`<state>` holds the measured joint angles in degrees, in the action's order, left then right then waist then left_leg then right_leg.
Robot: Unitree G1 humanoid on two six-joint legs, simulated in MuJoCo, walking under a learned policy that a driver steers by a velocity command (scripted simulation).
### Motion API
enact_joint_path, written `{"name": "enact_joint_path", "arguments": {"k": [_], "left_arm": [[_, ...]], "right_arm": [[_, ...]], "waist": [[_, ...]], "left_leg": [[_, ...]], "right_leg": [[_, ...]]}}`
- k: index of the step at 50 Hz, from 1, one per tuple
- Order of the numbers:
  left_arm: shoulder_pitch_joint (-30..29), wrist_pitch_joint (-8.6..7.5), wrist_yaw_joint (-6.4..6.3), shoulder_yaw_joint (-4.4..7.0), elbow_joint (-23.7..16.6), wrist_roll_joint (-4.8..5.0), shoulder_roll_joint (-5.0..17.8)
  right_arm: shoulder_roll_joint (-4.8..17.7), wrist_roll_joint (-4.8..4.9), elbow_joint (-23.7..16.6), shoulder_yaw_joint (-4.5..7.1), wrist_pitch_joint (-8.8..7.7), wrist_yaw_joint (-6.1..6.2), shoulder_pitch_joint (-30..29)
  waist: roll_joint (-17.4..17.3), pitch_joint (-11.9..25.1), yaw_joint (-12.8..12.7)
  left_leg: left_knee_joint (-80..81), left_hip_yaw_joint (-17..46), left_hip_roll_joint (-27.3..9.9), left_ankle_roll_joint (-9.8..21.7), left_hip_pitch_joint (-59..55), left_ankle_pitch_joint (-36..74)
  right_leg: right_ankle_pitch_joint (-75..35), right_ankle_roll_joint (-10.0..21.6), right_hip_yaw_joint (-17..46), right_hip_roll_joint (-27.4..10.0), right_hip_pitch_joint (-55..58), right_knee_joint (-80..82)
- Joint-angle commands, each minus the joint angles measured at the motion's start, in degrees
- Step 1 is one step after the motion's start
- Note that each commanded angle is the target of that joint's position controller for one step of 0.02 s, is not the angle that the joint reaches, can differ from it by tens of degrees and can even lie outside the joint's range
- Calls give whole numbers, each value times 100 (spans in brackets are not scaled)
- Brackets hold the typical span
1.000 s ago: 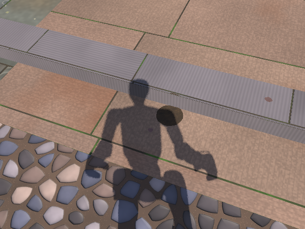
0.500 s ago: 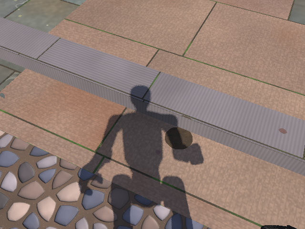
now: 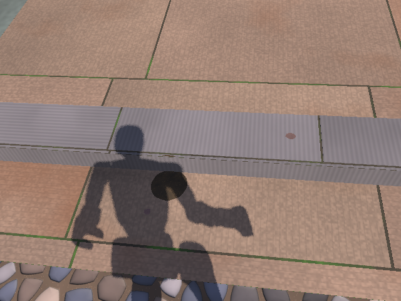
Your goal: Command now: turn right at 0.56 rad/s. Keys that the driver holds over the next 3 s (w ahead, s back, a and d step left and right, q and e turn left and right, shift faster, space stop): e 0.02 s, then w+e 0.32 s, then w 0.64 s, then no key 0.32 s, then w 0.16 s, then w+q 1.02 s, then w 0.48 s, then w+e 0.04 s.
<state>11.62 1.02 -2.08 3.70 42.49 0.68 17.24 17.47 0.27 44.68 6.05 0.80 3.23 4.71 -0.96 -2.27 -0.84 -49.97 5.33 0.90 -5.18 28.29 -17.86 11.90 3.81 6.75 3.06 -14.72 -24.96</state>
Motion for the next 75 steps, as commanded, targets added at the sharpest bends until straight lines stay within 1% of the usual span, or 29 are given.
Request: {"name": "enact_joint_path", "arguments": {"k": [1,5,8,9,10,11,13,15,23,28,29,31,32,33,34,35,37,40,50,53,55,56,57,58,60,62,66,70,75], "left_arm": [[-11,-4,-9,307,-372,-7,1103],[-121,11,46,286,-452,49,1034],[-334,3,34,214,-537,60,889],[-316,-30,28,138,-584,39,640],[-163,-66,59,13,-633,21,175],[-390,-156,71,95,-957,93,523],[-316,-190,116,252,-776,68,1017],[-328,-209,176,238,-745,47,833],[-1035,-400,376,-34,-1164,32,124],[-1254,-456,499,-15,-1333,75,281],[-834,-270,553,-25,-1086,-549,290],[903,-291,430,141,-523,-605,531],[1595,-323,369,279,-481,-629,1155],[1821,-298,348,356,-436,-418,1637],[1430,-288,321,320,-343,-286,1402],[992,-317,306,206,-280,-264,1021],[473,-378,320,28,-246,-219,486],[504,-505,336,6,-65,-192,433],[1164,-588,309,48,609,-158,575],[1188,-551,266,42,801,-177,614],[1126,-529,231,23,883,-158,604],[1211,-551,202,-37,804,-142,473],[2091,-532,177,-192,807,72,-165],[1958,-429,90,-64,989,-43,320],[1287,-358,113,-78,953,-140,230],[1105,-225,145,-102,1009,-221,119],[1156,-43,155,-194,1228,-241,-127],[353,-46,208,-166,1092,-305,88],[191,-270,236,-182,1138,-282,-76]], "right_arm": [[395,18,-417,48,-154,-58,-341],[483,105,-433,47,-331,-208,-305],[504,156,-248,83,-521,-280,267],[731,104,-141,151,-555,-255,693],[1055,-27,-67,191,-547,-206,1214],[1348,-189,8,256,-589,-293,1312],[702,-17,-197,90,-622,-249,726],[573,22,-214,16,-590,-184,725],[765,25,31,-9,-624,-256,1348],[1047,193,248,40,-533,-315,1680],[782,-287,443,-62,-498,-383,1850],[741,-188,489,-121,-480,-376,1965],[217,-64,178,-278,-478,-440,2122],[220,-110,28,-251,-470,-458,2136],[616,-143,-16,-131,-415,-433,1529],[460,-97,-43,-189,-447,-462,1407],[343,-194,114,-231,-401,-487,1581],[207,-252,229,-276,-260,-561,1716],[90,-228,-294,-406,-308,-638,-159],[118,-257,-225,-392,-397,-561,82],[249,-336,161,-326,-523,-460,1107],[583,-417,314,-255,-587,-389,1779],[1236,-426,324,-97,-547,-334,2107],[1103,-57,392,-89,-458,-342,2125],[354,-46,254,-321,-454,-319,1113],[-27,-47,317,-478,-475,-252,741],[227,-115,558,-478,-519,-261,743],[592,-132,748,-291,-312,-321,1063],[491,-89,949,-219,-272,-353,1137]], "waist": [[971,499,-126],[1084,485,-155],[981,409,251],[619,618,394],[-539,938,392],[-1275,366,343],[-851,-199,231],[-734,-230,286],[-512,-275,581],[-636,-351,450],[-708,-170,277],[-541,913,-537],[645,1869,-753],[1580,2495,-702],[858,1777,-652],[739,943,-349],[714,388,66],[737,319,246],[455,-353,-97],[440,-179,24],[225,377,433],[-114,965,625],[-1529,1844,362],[-1120,2092,477],[-395,931,182],[-465,545,-59],[-525,766,-199],[-686,333,144],[-239,-43,36]], "left_leg": [[581,46,51,-44,222,-90],[1440,-54,142,148,-438,-228],[2917,-198,100,428,-1762,482],[3062,247,-502,662,-2747,467],[3402,1673,-1651,1160,-3609,-626],[3905,3297,-2439,1831,-3187,-1593],[3977,2341,-1994,1625,-2942,-1785],[4033,1491,-1689,1381,-2970,-870],[4249,-241,-1358,1486,-2586,1285],[4014,-377,-1711,1416,-2746,2279],[3461,-765,-1492,1187,-2816,3620],[1143,-1186,-1092,928,-1966,4372],[-793,-1289,-637,686,-366,1897],[-2082,-742,92,645,432,-1448],[-2506,-145,-226,779,788,-981],[-2299,-237,-470,838,834,-479],[-1538,-355,-731,809,342,-67],[-1235,-508,-708,713,-14,139],[1369,-789,-571,622,227,1539],[1695,-874,-300,823,-356,1326],[2432,-987,-25,1005,-1653,1785],[2322,-337,-792,1160,-2830,3206],[2158,1627,-2568,2114,-4414,5534],[2510,2125,-2602,2430,-4091,6066],[2831,952,-2039,2109,-2954,5331],[3174,276,-1602,1741,-2127,5125],[3267,-227,-1326,1706,-1761,4548],[4168,536,-1414,1786,-1505,-609],[4279,815,-1461,1773,-1280,-1115]], "right_leg": [[-1169,903,1638,-1341,793,517],[1191,936,2197,-1168,372,755],[1796,664,2256,-775,-232,416],[2153,385,1923,-504,-914,-271],[2426,-8,779,198,-1849,-1993],[2402,-78,438,213,-3005,-2828],[1483,-267,326,-339,-3364,-3567],[807,-435,172,-537,-3453,-3771],[-605,-584,-499,-663,-2711,-2069],[-263,-179,-918,-469,-1706,-946],[29,5,-1290,-194,-998,-741],[-94,269,-1249,-7,1540,-542],[1069,658,789,-1631,3237,-229],[560,1058,3195,-2803,3380,691],[153,971,2698,-2457,2806,678],[-270,878,1811,-2206,1968,714],[-723,620,860,-1643,944,1050],[-858,779,444,-1465,461,1474],[-1319,722,-206,-1444,875,1778],[-3176,486,-358,-1472,1239,977],[-4039,204,-579,-1078,1311,-409],[-2754,16,-741,-784,686,-1517],[1169,-219,-1024,69,-735,-3535],[2263,-237,-429,302,-959,-4315],[1732,-208,-174,-181,-1130,-4192],[1283,-304,-207,-432,-600,-3462],[1084,-429,-554,-338,151,-2271],[989,-295,-832,-410,-313,-1753],[745,-101,-998,-390,42,-749]]}}
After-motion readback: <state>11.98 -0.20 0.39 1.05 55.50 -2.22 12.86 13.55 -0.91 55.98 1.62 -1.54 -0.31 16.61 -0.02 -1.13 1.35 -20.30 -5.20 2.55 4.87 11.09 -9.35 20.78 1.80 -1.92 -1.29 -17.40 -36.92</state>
